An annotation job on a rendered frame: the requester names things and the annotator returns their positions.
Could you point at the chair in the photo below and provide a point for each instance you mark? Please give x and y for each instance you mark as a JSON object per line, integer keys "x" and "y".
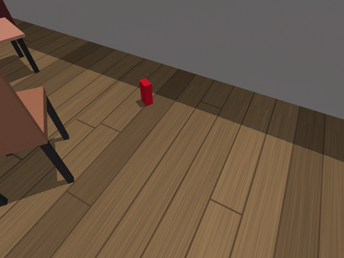
{"x": 23, "y": 125}

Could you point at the carton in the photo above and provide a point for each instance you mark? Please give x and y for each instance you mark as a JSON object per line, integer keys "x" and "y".
{"x": 146, "y": 92}

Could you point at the coffee table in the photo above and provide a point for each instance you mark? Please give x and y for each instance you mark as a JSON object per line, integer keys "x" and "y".
{"x": 10, "y": 33}

